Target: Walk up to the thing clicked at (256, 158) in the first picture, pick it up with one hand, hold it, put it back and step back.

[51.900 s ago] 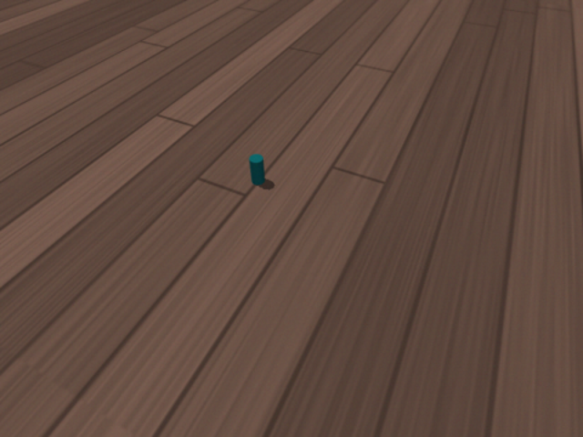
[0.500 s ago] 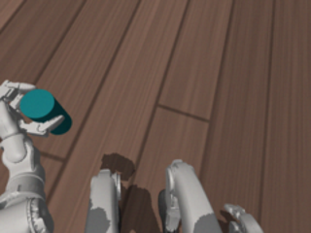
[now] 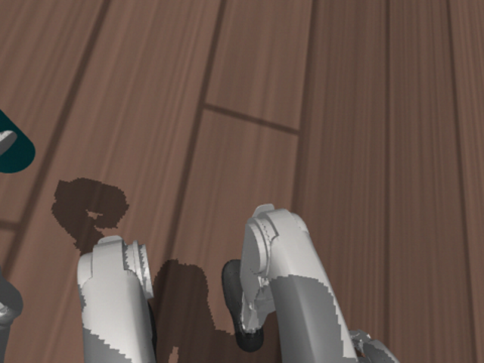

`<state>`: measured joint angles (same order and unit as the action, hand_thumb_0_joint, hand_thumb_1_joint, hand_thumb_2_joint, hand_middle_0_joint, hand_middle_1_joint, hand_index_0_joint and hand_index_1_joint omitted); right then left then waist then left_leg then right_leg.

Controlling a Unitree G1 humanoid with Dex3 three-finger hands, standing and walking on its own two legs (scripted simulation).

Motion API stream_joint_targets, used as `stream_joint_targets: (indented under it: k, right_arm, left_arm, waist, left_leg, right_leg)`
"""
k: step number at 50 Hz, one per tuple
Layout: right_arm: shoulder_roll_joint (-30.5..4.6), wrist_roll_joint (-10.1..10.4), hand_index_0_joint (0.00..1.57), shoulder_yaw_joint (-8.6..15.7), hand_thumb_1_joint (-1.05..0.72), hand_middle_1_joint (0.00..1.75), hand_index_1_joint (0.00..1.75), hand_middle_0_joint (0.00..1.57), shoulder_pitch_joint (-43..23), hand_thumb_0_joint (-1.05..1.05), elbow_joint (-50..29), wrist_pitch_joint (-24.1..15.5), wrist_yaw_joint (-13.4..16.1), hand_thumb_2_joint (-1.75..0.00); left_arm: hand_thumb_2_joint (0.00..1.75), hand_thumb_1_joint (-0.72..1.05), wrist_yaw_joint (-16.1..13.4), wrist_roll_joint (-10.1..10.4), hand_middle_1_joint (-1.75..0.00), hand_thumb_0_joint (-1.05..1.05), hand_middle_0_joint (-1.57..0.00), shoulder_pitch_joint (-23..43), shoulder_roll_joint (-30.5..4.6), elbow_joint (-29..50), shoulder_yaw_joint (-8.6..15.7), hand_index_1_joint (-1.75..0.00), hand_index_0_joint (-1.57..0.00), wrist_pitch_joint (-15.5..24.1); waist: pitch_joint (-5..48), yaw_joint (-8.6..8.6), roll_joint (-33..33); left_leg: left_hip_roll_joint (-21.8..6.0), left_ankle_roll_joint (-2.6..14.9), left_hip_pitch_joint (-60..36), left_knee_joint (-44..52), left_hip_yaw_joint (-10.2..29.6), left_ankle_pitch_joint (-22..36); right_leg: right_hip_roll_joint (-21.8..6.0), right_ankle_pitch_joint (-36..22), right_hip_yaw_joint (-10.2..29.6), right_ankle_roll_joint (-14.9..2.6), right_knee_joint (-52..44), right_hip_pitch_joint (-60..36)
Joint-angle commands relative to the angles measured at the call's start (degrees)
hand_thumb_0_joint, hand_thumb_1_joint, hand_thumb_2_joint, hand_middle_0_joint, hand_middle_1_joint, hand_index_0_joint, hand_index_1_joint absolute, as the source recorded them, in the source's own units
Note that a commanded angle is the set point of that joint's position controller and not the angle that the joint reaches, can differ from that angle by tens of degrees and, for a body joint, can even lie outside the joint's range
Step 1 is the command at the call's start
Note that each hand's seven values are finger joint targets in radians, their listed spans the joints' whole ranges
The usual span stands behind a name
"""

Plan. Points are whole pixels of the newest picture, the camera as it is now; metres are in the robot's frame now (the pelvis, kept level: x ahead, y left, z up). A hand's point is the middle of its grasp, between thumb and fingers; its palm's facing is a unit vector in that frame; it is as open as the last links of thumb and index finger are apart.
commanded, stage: crouch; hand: left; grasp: from the side
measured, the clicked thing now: out of the picture +0.49 +0.29 -0.10
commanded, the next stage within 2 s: lower in 0.56 s
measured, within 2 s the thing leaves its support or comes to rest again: neither
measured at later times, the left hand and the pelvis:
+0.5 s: hand out of the picture +0.50 +0.32 -0.14, palm faces +0.43 -0.90 -0.05, open 10.4 cm; pelvis +0.00 +0.01 -0.04, yaw -3 degrees
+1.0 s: hand out of the picture +0.50 +0.32 -0.20, palm faces +0.42 -0.91 -0.05, open 10.5 cm; pelvis -0.01 +0.01 -0.05, yaw -6 degrees
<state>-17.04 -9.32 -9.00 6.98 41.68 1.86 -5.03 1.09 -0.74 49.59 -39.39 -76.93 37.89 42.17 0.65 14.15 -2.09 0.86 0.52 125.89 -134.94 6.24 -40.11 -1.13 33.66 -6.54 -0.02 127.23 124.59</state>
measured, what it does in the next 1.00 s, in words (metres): lowers itself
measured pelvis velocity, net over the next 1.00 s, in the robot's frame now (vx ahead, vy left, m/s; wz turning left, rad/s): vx -0.01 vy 0.01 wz -0.10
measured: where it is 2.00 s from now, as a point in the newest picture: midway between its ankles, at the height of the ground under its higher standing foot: (196, 342)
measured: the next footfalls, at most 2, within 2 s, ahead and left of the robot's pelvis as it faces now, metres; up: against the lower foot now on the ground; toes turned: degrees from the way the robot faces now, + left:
none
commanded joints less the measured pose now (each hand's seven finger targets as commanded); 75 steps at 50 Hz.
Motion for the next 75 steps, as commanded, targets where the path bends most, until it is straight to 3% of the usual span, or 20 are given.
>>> stream_joint_targets:
  k: [1,4,7,10,14,18,19,22,24,26,30,34,37,46,52,57,61,69,71,75]
  right_arm:
    - [-16.3,-0.72,0.2,3.32,-0.91,0.3,0.3,0.2,9.56,0.0,-1.49,0.28,0.41,-0.91]
    - [-17.1,-1.3,0.2,2.66,-0.9,0.3,0.3,0.2,9.81,0.0,-1.51,0.8,0.22,-0.91]
    - [-17.89,-1.94,0.2,1.84,-0.9,0.3,0.3,0.2,9.33,0.0,-1.77,1.09,-0.08,-0.9]
    - [-18.99,-2.31,0.2,1.26,-0.89,0.3,0.3,0.2,9.01,0.0,-1.84,1.35,-0.23,-0.9]
    - [-19.87,-2.67,0.2,0.32,-0.9,0.3,0.3,0.2,8.01,0.0,-2.04,1.54,-0.41,-0.9]
    - [-20.32,-3.18,0.2,-0.75,-0.9,0.3,0.3,0.2,7.84,0.0,-2.36,1.96,-0.29,-0.9]
    - [-20.43,-3.24,0.2,-0.99,-0.9,0.3,0.3,0.2,7.55,0.0,-2.51,1.92,-0.37,-0.9]
    - [-20.94,-3.42,0.2,-1.58,-0.9,0.3,0.3,0.2,7.03,0.0,-2.54,1.96,-0.19,-0.9]
    - [-21.29,-3.64,0.2,-2.02,-0.9,0.3,0.3,0.2,7.4,0.0,-2.68,2.16,-0.19,-0.9]
    - [-21.61,-3.78,0.2,-2.42,-0.9,0.3,0.3,0.2,6.23,0.0,-3.03,2.15,-0.25,-0.9]
    - [-22.12,-4.33,0.2,-3.23,-0.9,0.3,0.3,0.2,5.89,0.0,-3.31,2.39,-0.29,-0.9]
    - [-22.56,-4.71,0.2,-3.72,-0.9,0.3,0.3,0.2,4.88,0.0,-3.8,2.59,-0.28,-0.9]
    - [-23.02,-4.92,0.2,-4.78,-0.9,0.3,0.3,0.2,3.56,0.0,-4.28,2.52,-0.49,-0.9]
    - [-24.73,-6.61,0.2,-8.08,-0.89,0.3,0.3,0.2,0.06,0.0,-6.31,2.74,-0.53,-0.9]
    - [-26.01,-7.66,0.2,-10.05,-0.9,0.3,0.3,0.2,-2.45,0.0,-7.13,3.1,-0.23,-0.9]
    - [-26.17,-8.5,0.2,-11.56,-0.9,0.3,0.3,0.2,-3.44,0.0,-7.45,3.44,-0.06,-0.9]
    - [-26.94,-9.11,0.2,-12.39,-0.9,0.3,0.3,0.2,-4.67,0.0,-7.83,3.82,0.12,-0.9]
    - [-27.4,-9.68,0.2,-14.22,-0.9,0.3,0.3,0.2,-7.18,0.0,-9.24,4.17,0.67,-0.9]
    - [-27.78,-9.74,0.2,-14.49,-0.9,0.3,0.3,0.2,-7.82,0.0,-9.51,4.16,0.81,-0.9]
    - [-27.96,-10.06,0.2,-15.11,-0.9,0.3,0.3,0.2,-9.14,0.0,-9.97,4.08,1.04,-0.9]
  left_arm:
    - [1.14,0.08,0.67,1.59,-1.27,0.0,-1.14,23.71,-21.87,16.19,2.85,-1.27,-1.15,7.02]
    - [1.16,0.15,0.51,0.9,-1.27,0.0,-1.13,22.45,-23.3,14.88,3.45,-1.27,-1.14,6.84]
    - [1.16,0.18,0.41,0.73,-1.28,0.0,-1.16,23.75,-22.51,15.0,2.45,-1.28,-1.17,7.14]
    - [1.18,0.22,0.33,0.41,-1.3,0.0,-1.17,23.67,-25.71,16.73,3.73,-1.3,-1.18,7.52]
    - [1.18,0.23,0.85,1.27,-1.31,0.0,-1.19,24.62,-24.26,16.9,2.41,-1.31,-1.2,8.06]
    - [1.19,0.24,1.35,1.61,-1.31,0.0,-1.19,22.66,-27.42,17.13,3.71,-1.31,-1.2,8.52]
    - [1.19,0.24,1.77,1.73,-1.31,0.0,-1.19,21.53,-26.06,15.96,2.93,-1.31,-1.2,8.4]
    - [1.2,0.23,2.47,2.51,-1.34,0.0,-1.22,20.77,-28.3,16.47,4.15,-1.33,-1.23,8.81]
    - [1.24,0.22,2.4,2.99,-1.37,0.0,-1.23,20.19,-28.15,15.53,4.54,-1.37,-1.25,8.96]
    - [1.24,0.24,2.51,2.78,-1.37,0.0,-1.23,19.05,-28.84,15.03,4.82,-1.37,-1.25,9.16]
    - [1.25,0.23,2.81,2.64,-1.38,0.0,-1.24,17.94,-30.09,15.15,4.9,-1.38,-1.26,9.63]
    - [1.23,0.13,2.89,2.87,-1.41,0.0,-1.24,19.07,-29.83,15.59,4.41,-1.41,-1.27,9.97]
    - [1.23,0.1,2.52,2.67,-1.42,0.0,-1.25,16.27,-28.43,9.66,3.86,-1.41,-1.28,9.92]
    - [1.24,0.1,1.13,1.93,-1.43,0.0,-1.25,18.78,-33.65,7.71,3.3,-1.42,-1.28,13.77]
    - [1.23,0.08,0.21,2.25,-1.4,0.0,-1.22,17.01,-37.53,7.66,5.02,-1.39,-1.24,15.98]
    - [1.26,0.07,-0.65,2.57,-1.43,0.0,-1.25,14.96,-38.81,4.97,5.83,-1.43,-1.27,16.61]
    - [1.3,0.08,-1.07,2.05,-1.47,0.0,-1.27,15.53,-39.26,4.57,4.75,-1.47,-1.3,17.21]
    - [1.28,0.06,-0.85,2.75,-1.46,0.0,-1.25,13.57,-41.19,1.71,4.57,-1.45,-1.28,17.98]
    - [1.3,0.07,-0.97,3.15,-1.48,0.0,-1.27,14.3,-40.34,0.64,3.96,-1.47,-1.3,18.25]
    - [1.31,0.06,-1.31,3.08,-1.48,0.0,-1.26,13.4,-41.8,0.53,4.24,-1.48,-1.29,18.94]
  waist:
    - [42.11,-0.82,22.16]
    - [41.21,-0.47,23.37]
    - [37.63,1.26,23.63]
    - [37.6,0.59,25.67]
    - [35.66,2.32,26.27]
    - [37.07,2.05,26.43]
    - [35.98,2.5,26.01]
    - [36.59,2.18,25.78]
    - [35.74,2.98,25.84]
    - [34.46,2.45,25.77]
    - [34.91,3.05,26.83]
    - [33.24,3.94,26.63]
    - [28.61,5.18,24.37]
    - [25.62,7.31,25.79]
    - [24.91,7.04,29.6]
    - [24.32,7.53,28.01]
    - [22.44,8.91,28.5]
    - [20.47,9.05,26.14]
    - [19.06,9.94,25.75]
    - [18.11,9.47,26.26]
  left_leg:
    - [-0.95,-0.63,-26.37,16.03,-0.92,11.09]
    - [-1.13,-0.88,-25.98,14.99,-0.15,11.67]
    - [-1.34,-0.89,-24.62,14.22,0.85,9.58]
    - [-1.68,-1.31,-26.6,14.24,1.87,9.03]
    - [-1.92,-1.39,-26.85,13.12,2.88,8.62]
    - [-1.72,-1.25,-25.95,11.31,2.31,11.32]
    - [-1.8,-1.22,-25.68,11.18,2.51,11.53]
    - [-1.78,-0.98,-25.21,9.67,2.15,13.21]
    - [-1.77,-1.01,-24.64,9.42,2.36,13.48]
    - [-1.99,-1.15,-25.45,9.62,2.99,13.67]
    - [-2.19,-1.27,-26.73,8.63,3.15,16.76]
    - [-2.42,-1.29,-25.94,8.5,3.63,14.47]
    - [-2.66,-1.37,-24.56,8.36,4.82,13.17]
    - [-3.3,-1.5,-24.56,7.51,6.45,9.39]
    - [-4.12,-2.41,-28.87,7.51,8.09,13.13]
    - [-4.32,-1.99,-27.08,5.61,7.74,15.55]
    - [-5.0,-2.38,-29.15,5.78,9.27,16.4]
    - [-5.29,-2.02,-25.62,5.06,9.48,14.01]
    - [-5.46,-2.02,-25.43,5.1,10.05,12.78]
    - [-5.71,-2.2,-25.4,5.19,10.28,12.42]
  right_leg:
    - [2.13,-8.11,-1.02,-1.5,-8.04,-23.15]
    - [2.19,-8.56,-1.81,-1.56,-6.55,-22.56]
    - [2.2,-7.6,-2.66,-1.49,-5.87,-20.17]
    - [1.98,-7.22,-3.26,-1.53,-4.67,-18.83]
    - [1.94,-7.29,-4.05,-1.52,-3.66,-16.99]
    - [2.29,-9.16,-4.1,-1.4,-3.56,-20.32]
    - [2.19,-9.31,-4.33,-1.36,-3.35,-20.05]
    - [2.5,-10.54,-4.23,-1.3,-3.24,-21.46]
    - [2.55,-11.0,-4.68,-1.19,-3.18,-22.63]
    - [2.51,-10.67,-5.07,-1.31,-2.76,-20.98]
    - [2.7,-12.94,-5.33,-1.24,-2.39,-22.77]
    - [2.91,-11.51,-5.87,-1.24,-2.47,-21.71]
    - [2.92,-10.46,-6.84,-1.17,-2.03,-19.62]
    - [3.34,-8.53,-8.37,-0.75,-1.34,-20.25]
    - [3.47,-10.55,-9.51,-0.71,-0.03,-20.09]
    - [4.08,-12.79,-9.69,-0.35,-0.36,-23.4]
    - [4.19,-12.98,-10.82,-0.22,-0.13,-22.03]
    - [5.06,-12.49,-11.42,0.06,-0.58,-24.39]
    - [5.06,-11.7,-11.9,0.11,-0.59,-23.3]
    - [5.27,-11.54,-12.26,0.13,-0.38,-23.53]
